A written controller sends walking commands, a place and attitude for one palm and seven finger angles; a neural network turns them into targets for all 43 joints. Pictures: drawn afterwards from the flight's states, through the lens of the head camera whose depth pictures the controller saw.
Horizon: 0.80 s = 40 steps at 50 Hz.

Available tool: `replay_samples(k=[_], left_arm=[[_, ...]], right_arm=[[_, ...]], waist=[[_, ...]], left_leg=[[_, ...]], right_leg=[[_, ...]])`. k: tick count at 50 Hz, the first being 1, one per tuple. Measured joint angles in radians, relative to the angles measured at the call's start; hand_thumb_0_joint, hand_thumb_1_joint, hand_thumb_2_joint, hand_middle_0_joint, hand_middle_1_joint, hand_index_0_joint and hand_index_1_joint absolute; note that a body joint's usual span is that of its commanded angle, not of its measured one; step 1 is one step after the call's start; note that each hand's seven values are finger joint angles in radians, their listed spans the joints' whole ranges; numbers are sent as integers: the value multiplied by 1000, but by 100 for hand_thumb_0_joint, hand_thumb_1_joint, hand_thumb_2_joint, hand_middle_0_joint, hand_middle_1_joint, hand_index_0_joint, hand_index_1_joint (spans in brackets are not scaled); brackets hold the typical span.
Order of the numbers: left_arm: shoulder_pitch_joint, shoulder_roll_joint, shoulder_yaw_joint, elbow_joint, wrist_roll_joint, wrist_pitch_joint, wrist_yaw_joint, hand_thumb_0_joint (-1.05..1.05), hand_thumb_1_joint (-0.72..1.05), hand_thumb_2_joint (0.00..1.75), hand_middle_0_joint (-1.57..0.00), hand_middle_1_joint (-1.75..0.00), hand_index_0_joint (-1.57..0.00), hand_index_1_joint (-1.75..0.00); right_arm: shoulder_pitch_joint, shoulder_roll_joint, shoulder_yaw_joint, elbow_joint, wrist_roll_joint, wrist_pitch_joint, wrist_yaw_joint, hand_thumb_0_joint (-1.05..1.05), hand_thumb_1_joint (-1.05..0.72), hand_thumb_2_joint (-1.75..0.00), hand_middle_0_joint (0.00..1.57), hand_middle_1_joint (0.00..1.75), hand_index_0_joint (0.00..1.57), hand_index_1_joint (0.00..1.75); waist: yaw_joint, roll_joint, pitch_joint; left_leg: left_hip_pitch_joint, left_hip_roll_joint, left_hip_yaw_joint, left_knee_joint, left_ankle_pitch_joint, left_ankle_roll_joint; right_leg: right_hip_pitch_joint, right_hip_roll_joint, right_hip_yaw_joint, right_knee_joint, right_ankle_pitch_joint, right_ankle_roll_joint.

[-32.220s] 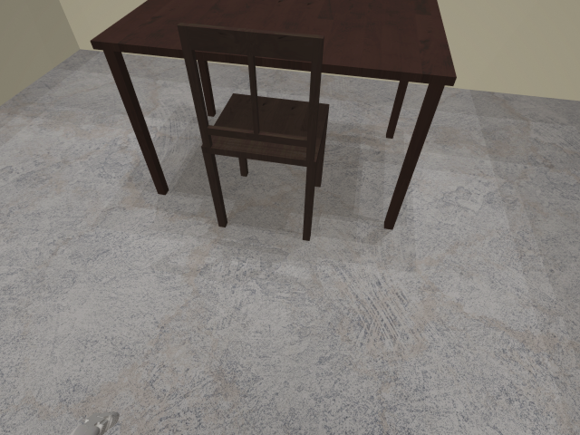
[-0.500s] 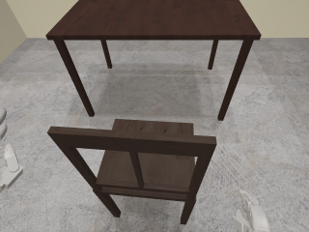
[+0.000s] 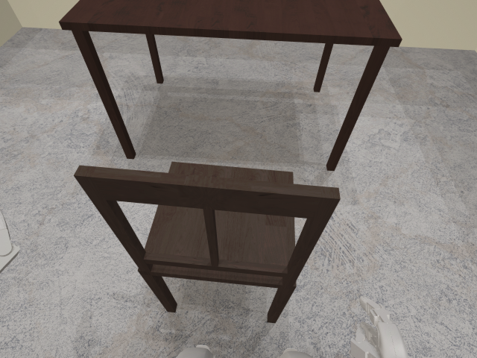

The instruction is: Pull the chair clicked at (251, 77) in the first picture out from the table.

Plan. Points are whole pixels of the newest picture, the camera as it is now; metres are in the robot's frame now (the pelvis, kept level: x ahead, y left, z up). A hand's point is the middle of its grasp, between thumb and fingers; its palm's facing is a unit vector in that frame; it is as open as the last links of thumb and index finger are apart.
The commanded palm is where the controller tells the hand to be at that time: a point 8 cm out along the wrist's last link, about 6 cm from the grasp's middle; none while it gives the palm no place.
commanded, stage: step back with the hand held close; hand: left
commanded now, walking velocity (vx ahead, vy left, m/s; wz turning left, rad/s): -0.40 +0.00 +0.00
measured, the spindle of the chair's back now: (212, 238) +0.35 +0.08 -0.08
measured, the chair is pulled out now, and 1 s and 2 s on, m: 0.64 0.64 0.64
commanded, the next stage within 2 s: stop stepping back and stand still in 0.48 s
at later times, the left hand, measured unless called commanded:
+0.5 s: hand out of the picture +0.14 +0.26 +0.18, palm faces +0.37 -0.78 -0.51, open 7.4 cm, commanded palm +0.07 +0.30 +0.20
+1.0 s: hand out of the picture +0.03 +0.28 +0.20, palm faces +0.48 -0.77 -0.43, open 7.4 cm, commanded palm -0.01 +0.31 +0.20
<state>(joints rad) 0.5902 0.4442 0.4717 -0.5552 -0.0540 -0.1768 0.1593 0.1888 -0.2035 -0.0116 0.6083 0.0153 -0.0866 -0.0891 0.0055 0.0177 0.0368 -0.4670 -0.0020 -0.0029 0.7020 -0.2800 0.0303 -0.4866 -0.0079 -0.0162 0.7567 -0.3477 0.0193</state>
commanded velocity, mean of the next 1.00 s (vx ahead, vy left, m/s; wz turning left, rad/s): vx -0.15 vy -0.01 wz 0.00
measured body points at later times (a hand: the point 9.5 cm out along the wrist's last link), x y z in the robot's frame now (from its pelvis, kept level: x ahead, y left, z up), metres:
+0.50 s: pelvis -0.07 +0.01 +0.01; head -0.01 +0.03 +0.45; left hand +0.11 +0.30 +0.21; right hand +0.13 -0.21 -0.07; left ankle -0.03 +0.14 -0.72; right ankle -0.06 -0.12 -0.68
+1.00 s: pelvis -0.15 +0.01 +0.01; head -0.18 +0.02 +0.46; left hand +0.00 +0.32 +0.22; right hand -0.01 -0.24 -0.07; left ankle -0.13 +0.13 -0.72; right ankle -0.07 -0.13 -0.72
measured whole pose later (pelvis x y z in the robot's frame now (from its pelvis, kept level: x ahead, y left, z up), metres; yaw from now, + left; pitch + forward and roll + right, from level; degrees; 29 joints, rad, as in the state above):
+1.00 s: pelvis -0.15 +0.01 +0.01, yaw +1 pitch -4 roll -1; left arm 0.54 0.43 0.42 -0.52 -0.03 -0.16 0.15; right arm 0.30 -0.23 -0.01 0.67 0.02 -0.14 -0.07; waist 0.00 0.00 -0.03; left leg -0.26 0.03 0.00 0.64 -0.32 0.01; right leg -0.31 -0.02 -0.04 0.56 -0.22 0.03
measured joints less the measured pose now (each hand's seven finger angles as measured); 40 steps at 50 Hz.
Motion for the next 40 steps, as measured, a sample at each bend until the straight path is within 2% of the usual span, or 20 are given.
replay_samples(k=[2,4,5,7,8,12,14,15,17,18,20,23,26,29,31,33,35,37,39,40], left_arm=[[-6,4,12,-11,-4,-5,-3,1,89,90,-22,-30,-21,-30],[-10,5,26,-32,-11,-18,-8,1,89,90,-22,-30,-21,-30],[-17,-6,25,-35,-11,-28,-14,1,89,90,-22,-30,-21,-30],[-30,-21,9,-38,-12,-40,-27,1,89,90,-22,-30,-21,-30],[-35,-21,-1,-39,-14,-44,-32,1,89,90,-21,-30,-21,-30],[-35,-26,-42,-16,-13,-48,-51,1,89,90,-22,-30,-21,-30],[-17,-25,-37,-10,-6,-39,-50,1,89,90,-22,-30,-21,-30],[-5,-19,-28,-12,-4,-36,-47,1,89,90,-22,-30,-21,-30],[17,-1,-10,-35,-5,-31,-39,1,89,90,-22,-30,-21,-30],[11,17,-1,-43,-7,-32,-35,1,89,90,-22,-30,-21,-30],[-1,37,16,-44,-8,-44,-27,1,89,90,-22,-30,-21,-30],[0,19,18,-57,-13,-29,-24,1,89,90,-22,-30,-21,-30],[-21,0,7,-92,-14,-17,-26,1,89,90,-22,-30,-21,-30],[-27,14,27,-120,-18,-29,-34,1,89,90,-22,-30,-21,-30],[-39,5,25,-98,-15,-41,-45,1,89,90,-22,-30,-21,-30],[-46,5,7,-60,-21,-32,-50,1,89,90,-22,-30,-21,-30],[-36,0,-7,-16,-23,-4,-52,0,89,90,-22,-30,-21,-30],[-11,-2,-11,31,-22,24,-44,0,89,90,-22,-30,-21,-30],[12,-4,-20,62,-18,43,-29,0,89,90,-22,-30,-21,-30],[13,-3,-28,69,-16,47,-22,0,89,90,-22,-30,-21,-30]], right_arm=[[8,13,-2,5,-7,-18,3,1,-90,-90,20,30,20,30],[9,24,2,13,-10,-36,11,1,-90,-90,20,30,20,30],[-1,22,3,22,-11,-43,15,1,-90,-90,20,30,20,30],[-18,16,4,32,-10,-45,21,1,-90,-90,20,30,20,30],[-24,16,3,33,-6,-42,24,1,-90,-90,20,30,20,30],[-36,11,-20,32,5,-14,28,1,-90,-90,20,30,20,30],[-48,5,-20,21,8,4,20,1,-90,-90,20,30,20,30],[-56,0,-16,12,10,11,15,1,-90,-90,20,30,20,30],[-68,-20,-15,-17,10,13,5,1,-90,-90,20,30,20,30],[-81,-13,-26,-17,6,7,1,1,-90,-90,20,30,20,30],[-105,15,-36,0,-3,-11,4,1,-90,-90,20,30,20,30],[-102,43,-27,7,-19,-43,20,1,-90,-90,20,30,20,30],[-74,49,-13,2,-19,-70,39,1,-90,-90,20,30,20,30],[-48,49,8,-2,-11,-81,48,1,-90,-90,20,30,20,30],[-51,36,11,16,-8,-72,48,1,-90,-90,20,30,20,30],[-39,31,2,32,3,-44,50,1,-90,-90,20,30,20,30],[-19,25,2,47,13,-11,48,1,-90,-90,20,30,20,30],[9,14,11,45,16,15,38,1,-90,-90,20,30,20,30],[42,-12,15,30,14,16,22,1,-90,-90,20,30,20,30],[52,-25,10,29,10,8,13,1,-90,-90,20,30,20,30]], waist=[[5,4,-8],[22,-2,-14],[30,14,-8],[28,47,7],[27,45,9],[12,-5,0],[-3,-32,-2],[-10,-44,1],[-21,-39,14],[-20,-56,28],[9,-95,60],[25,-77,69],[34,-34,69],[44,-3,55],[31,52,58],[22,46,46],[15,13,24],[-4,-17,-9],[-28,-13,-40],[-39,-10,-44]], left_leg=[[-8,6,-9,-7,5,-5],[-17,12,-3,-9,10,-13],[-19,29,-7,-6,10,-18],[-19,52,-25,-14,23,-25],[-23,49,-27,1,35,-29],[-52,-11,-31,250,-176,-40],[-18,-9,-20,226,-210,-40],[18,0,-13,138,-178,-39],[108,34,-3,-96,6,-30],[104,25,4,-103,3,-32],[98,17,31,-77,-13,-37],[99,48,34,-82,-1,-45],[90,72,18,-86,24,-53],[45,88,14,-23,12,-66],[11,110,-17,38,-53,-58],[-28,65,-29,180,-159,-58],[-21,26,-5,275,-190,-51],[48,16,25,188,-191,-39],[151,27,31,-15,-185,-22],[174,31,24,-84,-135,-14]], right_leg=[[42,12,4,4,-24,-3],[115,7,0,-102,12,-7],[131,22,-6,-140,13,-7],[150,48,-21,-187,51,-14],[148,46,-21,-191,64,-17],[137,-5,-6,-197,80,-15],[127,-31,1,-202,92,-5],[116,-40,5,-194,95,2],[81,-42,-2,-139,81,18],[49,-49,11,-77,37,20],[-9,-28,61,92,-87,16],[-27,14,40,200,-149,13],[49,12,-4,54,-52,-7],[143,-3,-30,-147,81,-14],[141,26,-54,-156,90,-17],[125,8,-49,-152,102,-19],[118,-20,-27,-165,121,-18],[112,-41,-14,-179,137,-11],[102,-43,-27,-174,140,-3],[96,-44,-39,-162,137,2]])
